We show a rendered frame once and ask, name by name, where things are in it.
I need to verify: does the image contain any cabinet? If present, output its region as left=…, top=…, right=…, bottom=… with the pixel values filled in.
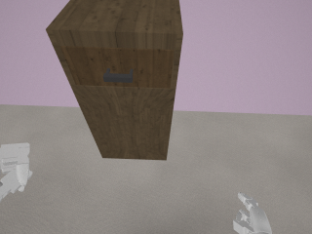
left=46, top=0, right=183, bottom=161

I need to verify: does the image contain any drawer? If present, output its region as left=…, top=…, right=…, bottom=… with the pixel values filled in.
left=60, top=46, right=175, bottom=89

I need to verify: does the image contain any handle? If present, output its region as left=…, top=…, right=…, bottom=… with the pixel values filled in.
left=102, top=68, right=134, bottom=83

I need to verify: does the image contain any robot left hand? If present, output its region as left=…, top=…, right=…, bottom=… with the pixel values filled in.
left=0, top=142, right=33, bottom=202

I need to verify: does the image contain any robot right hand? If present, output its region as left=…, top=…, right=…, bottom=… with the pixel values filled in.
left=233, top=192, right=272, bottom=234

